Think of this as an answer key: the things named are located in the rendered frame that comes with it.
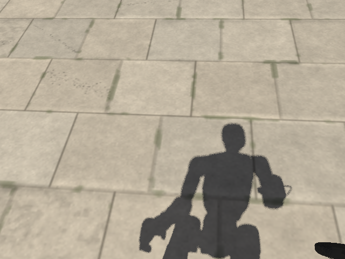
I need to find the right robot hand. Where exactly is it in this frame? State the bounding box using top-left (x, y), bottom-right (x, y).
top-left (315, 242), bottom-right (345, 259)

